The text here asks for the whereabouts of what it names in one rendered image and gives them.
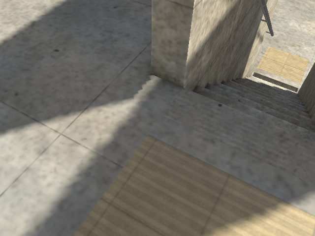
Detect stairs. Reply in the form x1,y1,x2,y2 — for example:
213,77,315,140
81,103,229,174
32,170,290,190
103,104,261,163
193,76,315,143

